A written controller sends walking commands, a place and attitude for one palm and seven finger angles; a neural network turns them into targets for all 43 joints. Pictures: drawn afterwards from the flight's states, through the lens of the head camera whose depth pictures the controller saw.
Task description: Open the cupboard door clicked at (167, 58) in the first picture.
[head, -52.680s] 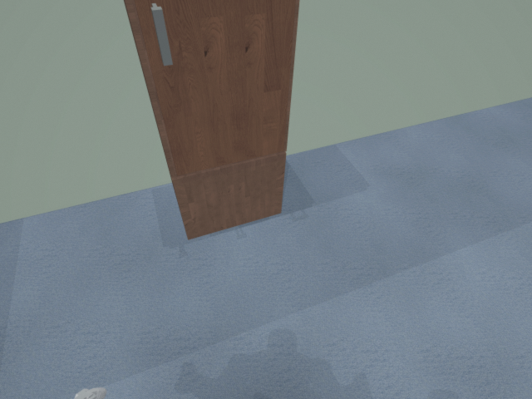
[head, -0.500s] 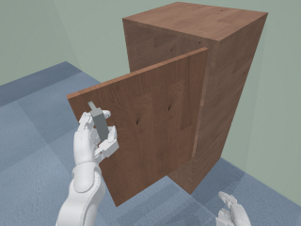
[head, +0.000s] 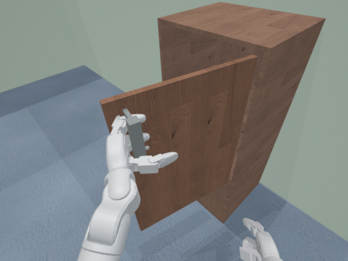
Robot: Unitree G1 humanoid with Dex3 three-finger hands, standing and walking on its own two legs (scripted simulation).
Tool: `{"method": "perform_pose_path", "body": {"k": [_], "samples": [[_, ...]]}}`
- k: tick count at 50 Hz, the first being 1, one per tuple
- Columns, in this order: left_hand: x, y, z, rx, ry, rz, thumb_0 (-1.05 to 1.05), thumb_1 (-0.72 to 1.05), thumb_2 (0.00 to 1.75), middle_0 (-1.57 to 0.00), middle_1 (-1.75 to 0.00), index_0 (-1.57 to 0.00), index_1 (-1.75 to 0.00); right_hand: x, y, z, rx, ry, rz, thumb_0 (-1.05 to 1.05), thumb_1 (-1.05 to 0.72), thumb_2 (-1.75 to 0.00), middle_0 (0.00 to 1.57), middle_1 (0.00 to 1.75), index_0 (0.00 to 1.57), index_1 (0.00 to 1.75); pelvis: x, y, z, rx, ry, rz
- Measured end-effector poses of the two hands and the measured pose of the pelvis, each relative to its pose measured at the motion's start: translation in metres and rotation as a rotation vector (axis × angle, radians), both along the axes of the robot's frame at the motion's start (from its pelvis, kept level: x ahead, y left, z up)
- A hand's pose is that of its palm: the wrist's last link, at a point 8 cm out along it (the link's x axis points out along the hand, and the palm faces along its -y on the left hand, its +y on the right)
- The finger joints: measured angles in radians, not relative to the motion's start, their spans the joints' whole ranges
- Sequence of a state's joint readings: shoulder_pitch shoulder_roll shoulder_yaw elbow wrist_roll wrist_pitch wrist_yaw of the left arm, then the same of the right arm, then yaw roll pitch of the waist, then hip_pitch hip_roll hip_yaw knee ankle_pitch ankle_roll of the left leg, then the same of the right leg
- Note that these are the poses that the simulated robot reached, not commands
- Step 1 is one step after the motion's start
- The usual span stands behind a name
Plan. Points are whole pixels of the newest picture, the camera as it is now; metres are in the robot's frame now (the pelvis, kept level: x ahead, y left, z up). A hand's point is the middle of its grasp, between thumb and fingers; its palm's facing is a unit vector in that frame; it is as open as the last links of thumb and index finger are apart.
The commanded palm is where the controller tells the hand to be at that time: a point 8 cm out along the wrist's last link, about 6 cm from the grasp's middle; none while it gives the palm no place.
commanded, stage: open thumb and fingers to let go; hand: left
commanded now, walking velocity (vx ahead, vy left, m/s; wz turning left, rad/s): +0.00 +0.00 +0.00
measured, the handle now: (134, 137) +0.33 +0.13 +0.15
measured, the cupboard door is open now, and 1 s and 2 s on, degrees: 77 79 77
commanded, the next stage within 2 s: slide the hand sideways off the handle in 0.34 s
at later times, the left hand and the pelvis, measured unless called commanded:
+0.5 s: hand (144, 148) +0.30 +0.10 +0.16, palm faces +0.25 -0.97 -0.01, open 14.5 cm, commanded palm +0.26 +0.13 +0.15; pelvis +0.00 +0.02 +0.00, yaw +1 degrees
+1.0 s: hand (141, 163) +0.26 +0.10 +0.16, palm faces -0.14 -0.99 -0.04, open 16.1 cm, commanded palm +0.22 +0.17 +0.15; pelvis +0.01 +0.01 +0.00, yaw -2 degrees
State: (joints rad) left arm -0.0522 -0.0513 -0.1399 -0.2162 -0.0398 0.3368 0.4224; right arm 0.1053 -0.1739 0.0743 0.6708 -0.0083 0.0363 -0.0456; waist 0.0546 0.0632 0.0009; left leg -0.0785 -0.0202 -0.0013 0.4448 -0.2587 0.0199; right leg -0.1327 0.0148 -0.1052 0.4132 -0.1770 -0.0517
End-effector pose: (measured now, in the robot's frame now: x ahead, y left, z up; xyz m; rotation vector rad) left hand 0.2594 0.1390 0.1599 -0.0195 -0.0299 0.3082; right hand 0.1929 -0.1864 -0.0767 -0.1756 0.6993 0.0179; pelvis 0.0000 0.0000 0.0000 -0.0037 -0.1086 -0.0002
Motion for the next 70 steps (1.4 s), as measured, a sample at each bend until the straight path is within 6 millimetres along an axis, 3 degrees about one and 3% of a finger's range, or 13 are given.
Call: {"method": "perform_pose_path", "body": {"k": [9,24,33,41,52,62,70], "samples": [[0.005,0.0,0.0,0.004,-0.002,-0.011,-0.01,-0.45,0.33,-0.29,-1.02,-0.27,-1.02,-0.004,0.008,-0.002,-0.006,0.031,-0.002,0.01,-0.91,-0.89,0.2,0.3,0.2,0.3,0.001,0.009,0.0,-0.001,0.002,-0.002],[0.005,0.006,-0.001,0.026,-0.01,-0.027,-0.01,-0.5,0.3,-0.45,-0.71,-0.43,-0.69,0.004,0.021,-0.004,-0.002,0.047,0.036,0.01,-0.91,-0.89,0.2,0.3,0.2,0.3,0.002,0.016,-0.002,-0.001,0.007,0.009],[0.0,0.025,-0.001,0.133,-0.027,-0.401,-0.02,-0.5,0.3,-0.31,-0.46,-0.19,-0.5,0.002,0.017,0.004,-0.016,-0.009,0.025,0.01,-0.91,-0.89,0.2,0.3,0.2,0.3,0.003,0.018,-0.004,0.003,-0.01,0.019],[-0.01,0.016,-0.003,0.052,-0.031,-0.45,-0.02,-0.51,0.3,-0.25,-0.37,-0.17,-0.43,0.006,0.011,0.013,0.009,-0.078,0.008,0.02,-0.91,-0.89,0.2,0.3,0.2,0.3,0.006,0.017,-0.005,0.007,0.002,-0.003],[-0.018,0.017,-0.003,0.076,-0.018,-0.443,-0.02,-0.51,0.3,-0.25,-0.36,-0.19,-0.38,0.007,-0.009,0.015,0.018,-0.073,-0.034,0.01,-0.91,-0.89,0.2,0.3,0.2,0.3,0.015,0.003,-0.004,0.008,0.016,-0.037],[-0.047,0.044,-0.009,0.1,0.021,-0.354,-0.02,-0.5,0.3,-0.24,-0.34,-0.19,-0.33,0.006,-0.039,0.009,-0.008,-0.075,-0.056,0.02,-0.91,-0.89,0.2,0.3,0.2,0.3,0.021,-0.014,-0.005,0.002,0.023,-0.028],[-0.055,0.061,-0.008,0.128,0.013,-0.358,-0.02,-0.5,0.3,-0.25,-0.35,-0.2,-0.33,0.003,-0.059,0.009,-0.037,-0.12,-0.07,0.02,-0.91,-0.89,0.2,0.3,0.2,0.3,0.017,-0.023,-0.006,-0.008,0.025,-0.014]]}}
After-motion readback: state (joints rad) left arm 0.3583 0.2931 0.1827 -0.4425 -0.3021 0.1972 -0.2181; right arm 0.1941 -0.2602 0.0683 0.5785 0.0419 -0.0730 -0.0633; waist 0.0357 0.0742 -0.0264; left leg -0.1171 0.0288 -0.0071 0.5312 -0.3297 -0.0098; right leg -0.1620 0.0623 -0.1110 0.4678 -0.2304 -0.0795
